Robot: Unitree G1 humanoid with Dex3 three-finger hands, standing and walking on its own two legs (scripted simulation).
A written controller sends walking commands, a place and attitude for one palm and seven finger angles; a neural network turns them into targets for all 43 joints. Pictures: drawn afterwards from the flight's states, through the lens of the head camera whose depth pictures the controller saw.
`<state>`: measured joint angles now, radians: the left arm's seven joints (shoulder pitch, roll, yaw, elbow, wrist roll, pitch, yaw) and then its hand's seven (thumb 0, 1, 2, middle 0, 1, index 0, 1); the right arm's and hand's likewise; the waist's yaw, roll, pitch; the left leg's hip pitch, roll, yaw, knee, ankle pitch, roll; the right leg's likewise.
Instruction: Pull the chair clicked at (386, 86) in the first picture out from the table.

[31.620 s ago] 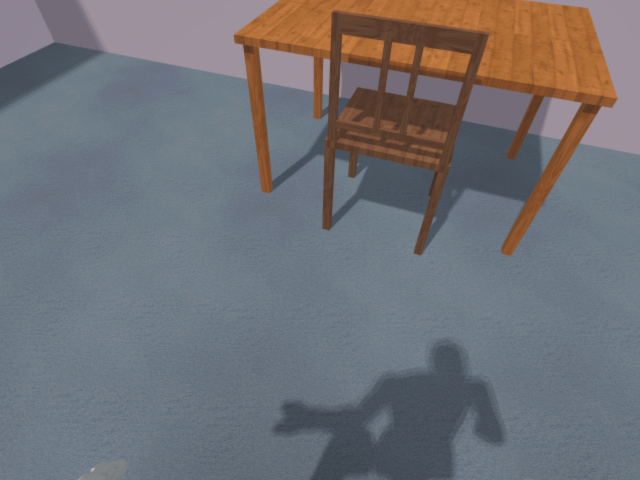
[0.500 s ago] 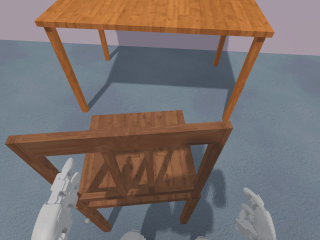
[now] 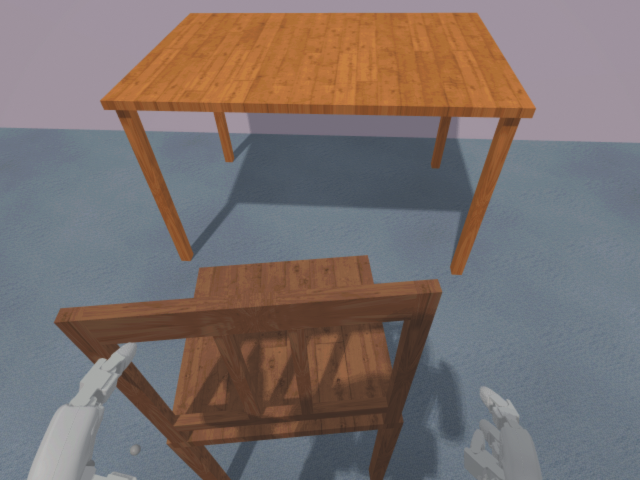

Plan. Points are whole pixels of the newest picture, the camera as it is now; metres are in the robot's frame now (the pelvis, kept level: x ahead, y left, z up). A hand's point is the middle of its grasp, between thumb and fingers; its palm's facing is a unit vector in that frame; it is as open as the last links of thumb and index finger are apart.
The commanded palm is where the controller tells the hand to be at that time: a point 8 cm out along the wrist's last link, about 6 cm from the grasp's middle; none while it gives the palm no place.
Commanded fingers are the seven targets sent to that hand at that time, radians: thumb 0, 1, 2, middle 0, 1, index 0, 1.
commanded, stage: draw the hand back to the body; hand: left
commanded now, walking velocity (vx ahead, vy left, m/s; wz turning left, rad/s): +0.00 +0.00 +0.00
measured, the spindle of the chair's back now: (241, 378) +0.27 +0.15 -0.06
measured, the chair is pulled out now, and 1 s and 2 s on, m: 0.65 0.64 0.64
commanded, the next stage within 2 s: step back with the hand held close in 0.84 s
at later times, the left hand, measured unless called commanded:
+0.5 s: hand (57, 307) +0.21 +0.25 +0.20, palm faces +0.52 -0.74 -0.43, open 8.6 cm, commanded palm +0.16 +0.28 +0.20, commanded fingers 0.00 0.90 0.90 -0.20 -0.30 -0.20 -0.30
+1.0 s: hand (65, 320) +0.21 +0.25 +0.18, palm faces +0.45 -0.79 -0.43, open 7.4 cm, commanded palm +0.16 +0.29 +0.20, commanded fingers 0.00 0.90 0.90 -0.20 -0.30 -0.20 -0.30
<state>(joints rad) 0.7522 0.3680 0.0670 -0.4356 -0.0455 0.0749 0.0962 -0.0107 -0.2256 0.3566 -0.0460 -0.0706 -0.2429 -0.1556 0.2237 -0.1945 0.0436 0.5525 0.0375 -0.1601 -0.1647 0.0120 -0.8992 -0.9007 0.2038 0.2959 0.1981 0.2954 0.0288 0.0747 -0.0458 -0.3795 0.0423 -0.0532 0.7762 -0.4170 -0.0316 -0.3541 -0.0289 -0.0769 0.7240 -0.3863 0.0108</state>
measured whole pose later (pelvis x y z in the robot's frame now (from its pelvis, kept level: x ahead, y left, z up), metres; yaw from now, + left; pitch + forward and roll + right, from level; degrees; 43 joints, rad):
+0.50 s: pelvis +0.02 -0.02 +0.02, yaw +0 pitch -4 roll +0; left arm 0.44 0.34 0.36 -0.42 -0.06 -0.04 0.16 0.01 0.66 0.79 -0.17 -0.26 -0.24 -0.28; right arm 0.13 -0.22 0.03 0.66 0.01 -0.17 -0.10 0.01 -0.90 -0.90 0.21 0.30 0.20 0.30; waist 0.07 0.10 0.02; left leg -0.10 0.04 -0.04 0.48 -0.31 -0.05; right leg -0.12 -0.02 -0.07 0.50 -0.31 0.00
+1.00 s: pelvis +0.01 -0.01 +0.03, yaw -2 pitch -4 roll +0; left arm 0.48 0.33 0.35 -0.39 -0.06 -0.05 0.14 0.01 0.89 0.90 -0.21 -0.30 -0.21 -0.30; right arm 0.17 -0.23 0.00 0.66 0.02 -0.12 -0.10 0.01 -0.90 -0.90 0.20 0.30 0.20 0.30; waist 0.05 0.08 0.04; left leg -0.09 0.05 -0.01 0.45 -0.29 -0.04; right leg -0.10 -0.02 -0.05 0.45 -0.27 0.01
